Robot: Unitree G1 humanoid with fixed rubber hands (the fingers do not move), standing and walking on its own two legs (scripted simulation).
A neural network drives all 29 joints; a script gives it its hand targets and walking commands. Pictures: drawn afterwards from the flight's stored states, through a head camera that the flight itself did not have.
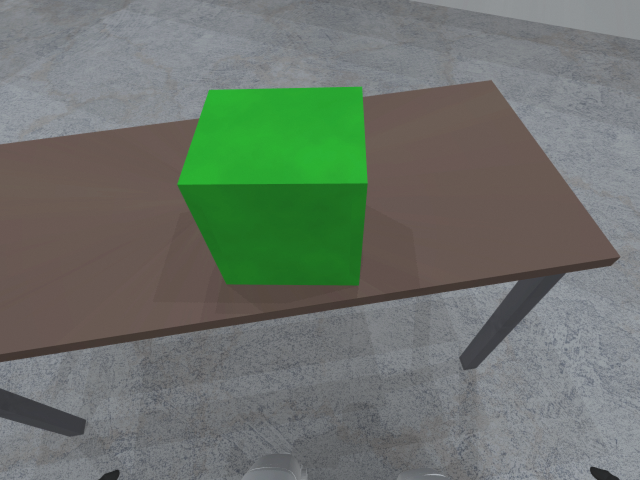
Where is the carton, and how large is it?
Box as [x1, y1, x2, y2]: [177, 87, 367, 284]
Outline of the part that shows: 361,87 209,90 177,184 226,283 358,284 367,184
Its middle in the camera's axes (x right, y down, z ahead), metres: -0.04 -0.07 +0.58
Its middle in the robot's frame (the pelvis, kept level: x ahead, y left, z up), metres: +0.48 +0.07 +0.03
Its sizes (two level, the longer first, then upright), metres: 0.217 0.184 0.237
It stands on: a table, 0.68 m high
